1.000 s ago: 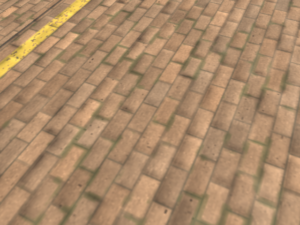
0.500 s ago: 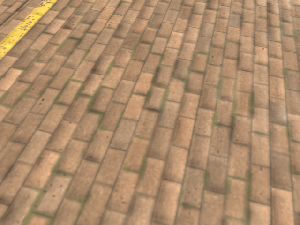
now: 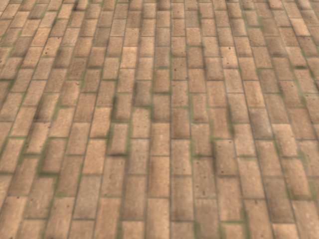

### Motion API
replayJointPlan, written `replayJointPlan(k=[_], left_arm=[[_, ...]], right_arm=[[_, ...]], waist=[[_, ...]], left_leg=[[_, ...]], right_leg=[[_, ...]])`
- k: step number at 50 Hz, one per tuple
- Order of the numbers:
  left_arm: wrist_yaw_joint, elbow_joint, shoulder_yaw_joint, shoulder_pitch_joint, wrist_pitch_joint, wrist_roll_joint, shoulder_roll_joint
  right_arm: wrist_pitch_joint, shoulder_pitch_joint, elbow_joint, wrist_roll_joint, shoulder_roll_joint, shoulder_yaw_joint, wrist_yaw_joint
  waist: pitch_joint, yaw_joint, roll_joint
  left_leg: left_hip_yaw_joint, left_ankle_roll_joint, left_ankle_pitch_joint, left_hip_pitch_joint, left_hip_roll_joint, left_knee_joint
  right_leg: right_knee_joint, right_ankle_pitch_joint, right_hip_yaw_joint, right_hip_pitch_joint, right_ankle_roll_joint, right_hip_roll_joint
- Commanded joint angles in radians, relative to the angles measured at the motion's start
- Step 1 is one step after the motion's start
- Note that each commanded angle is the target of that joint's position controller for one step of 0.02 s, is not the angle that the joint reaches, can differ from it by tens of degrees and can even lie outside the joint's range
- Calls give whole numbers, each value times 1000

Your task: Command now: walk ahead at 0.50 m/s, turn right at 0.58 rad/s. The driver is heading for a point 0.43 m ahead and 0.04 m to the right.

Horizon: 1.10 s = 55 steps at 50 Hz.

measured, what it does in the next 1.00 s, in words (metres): walks ahead, turning right: left foot, then right foot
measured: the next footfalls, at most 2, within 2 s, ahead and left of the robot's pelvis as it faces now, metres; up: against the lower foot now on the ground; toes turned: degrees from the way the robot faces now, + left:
left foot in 0.24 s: +0.33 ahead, +0.15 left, +0.00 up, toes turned -12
right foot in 0.68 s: +0.44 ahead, -0.14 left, +0.00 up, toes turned -17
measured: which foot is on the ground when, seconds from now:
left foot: up 0.00-0.22, down 0.24-0.68, up 0.70-0.94, down 0.96-1.00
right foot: down 0.00-0.24, up 0.26-0.66, down 0.68-1.00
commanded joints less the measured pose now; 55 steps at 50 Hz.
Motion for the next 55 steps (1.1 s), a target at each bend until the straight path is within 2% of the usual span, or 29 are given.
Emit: replayJointPlan(k=[1,3,6,9,11,12,13,14,15,16,18,20,22,26,30,33,34,35,36,37,38,40,43,47,48,49,50,52,55], left_arm=[[22,-74,47,-42,-17,-6,174],[28,-63,49,-11,-9,-11,179],[30,-40,52,42,-1,-18,181],[35,-36,52,41,5,-17,170],[33,-44,41,23,8,-11,135],[28,-58,18,28,6,0,73],[28,-88,-3,160,-3,-20,3],[31,-77,7,176,-6,-37,91],[32,-76,26,81,0,-34,163],[34,-87,30,13,6,-20,169],[25,-104,35,-27,10,-12,142],[23,-106,27,-25,20,-15,95],[27,-118,17,-39,26,-3,61],[13,-123,-4,-98,22,6,27],[-7,-145,1,-188,15,7,49],[-3,-120,23,-114,11,21,92],[10,-114,41,-66,12,28,155],[24,-127,40,-25,20,58,209],[21,-117,10,-22,25,50,122],[9,-107,-4,-55,28,29,74],[3,-100,-6,-108,28,20,70],[2,-96,2,-202,29,22,101],[10,-79,5,-253,34,37,93],[18,-34,-8,-255,39,24,52],[17,-8,-16,-216,37,25,28],[18,12,-18,-185,38,33,24],[19,11,-16,-152,41,31,14],[31,25,-5,-196,43,30,49],[40,65,0,-169,46,29,51]], right_arm=[[2,-29,-63,-6,-49,-8,-2],[-4,-106,-78,0,-36,0,6],[-13,-164,-98,19,-64,-8,18],[-25,-134,-95,23,-107,-28,24],[-33,0,-62,17,-134,-49,17],[-37,130,-50,-1,-180,-64,9],[-25,230,-25,-18,-269,-85,8],[-19,238,-17,8,-206,-75,16],[-14,188,-33,12,-132,-55,13],[-6,139,-37,6,-105,-44,10],[-2,91,-24,-4,-65,-29,5],[-10,82,-7,-5,-57,-27,7],[-14,81,18,-2,-89,-36,9],[10,55,47,17,-127,-44,0],[29,104,93,33,-149,-44,-2],[36,92,110,48,-143,-40,-3],[31,130,115,29,-112,-27,-2],[21,195,96,-10,-47,2,6],[34,242,119,-8,-29,19,13],[55,205,124,16,-93,0,16],[71,152,116,27,-99,-4,11],[104,128,122,12,-99,-11,-13],[122,174,153,8,-55,-3,-28],[117,149,162,-6,-29,5,-23],[115,133,154,-22,-42,5,-21],[113,112,135,-25,-87,1,-22],[113,60,147,-10,-136,-12,-25],[96,24,146,-16,-60,7,-22],[70,48,172,-4,-54,12,-20]], waist=[[-47,-21,-66],[-45,15,-89],[-48,37,-106],[-54,6,-138],[-103,-68,-145],[-226,-126,-66],[-361,-82,235],[-341,-91,262],[-211,-117,150],[-136,-110,83],[-57,-73,87],[-32,-54,93],[-36,-35,75],[-91,-44,76],[-103,-72,77],[-137,-13,53],[-188,-2,-14],[-307,-23,-187],[-425,-21,-248],[-367,-15,-175],[-268,-24,-145],[-173,-58,-124],[-168,-84,-164],[-156,-88,-146],[-131,-82,-118],[-81,-56,-58],[-36,4,100],[-5,-20,102],[-29,-30,62]], left_leg=[[32,-34,184,37,-28,-201],[40,-36,319,102,-67,-354],[12,-25,356,143,-92,-455],[-16,15,253,183,-89,-503],[7,62,214,373,-85,-554],[-114,121,156,599,50,-544],[-554,282,-58,934,284,-626],[-759,308,-326,938,334,-702],[-613,263,-342,828,287,-723],[-459,228,-206,714,243,-723],[-267,208,8,556,170,-762],[-155,223,263,481,140,-782],[-72,253,578,469,150,-769],[77,242,717,459,113,-759],[79,218,665,521,125,-702],[86,164,633,513,89,-536],[123,110,510,444,32,-412],[154,39,51,211,-55,-165],[45,1,-422,170,-68,-21],[8,-13,-436,148,-37,22],[22,-18,-412,100,-27,21],[26,-39,-303,159,-10,-63],[62,-49,-159,323,-37,-190],[86,-5,95,476,-58,-466],[57,16,153,503,-36,-532],[-17,50,142,477,32,-596],[-19,88,-92,308,37,-616],[-15,69,-227,197,6,-677],[11,45,-56,275,-14,-637]], right_leg=[[-144,254,185,-48,-165,-210],[-128,170,171,-72,-130,-184],[-86,75,245,-25,-109,-214],[4,40,340,56,-83,-254],[131,87,333,36,-42,-207],[375,8,264,-50,-6,-146],[721,-372,120,-387,68,1],[892,-421,126,-551,84,-67],[945,-327,124,-589,91,-109],[936,-253,87,-567,96,-142],[856,-167,82,-501,98,-196],[793,-168,58,-437,108,-192],[689,-173,40,-422,128,-177],[412,53,-18,-293,133,-164],[236,119,-35,-211,104,-136],[55,218,-60,-23,41,-98],[51,538,11,124,3,-175],[145,968,264,401,-136,-409],[118,947,397,415,-262,-521],[77,725,350,326,-235,-463],[44,568,294,252,-187,-411],[-24,374,224,58,-130,-357],[-59,249,137,-89,-114,-301],[-47,-89,109,-143,-55,-259],[-43,-210,99,-169,-1,-227],[0,-295,73,-187,48,-185],[11,-227,3,-101,87,-125],[75,-95,-6,21,100,-122],[76,10,9,26,83,-139]])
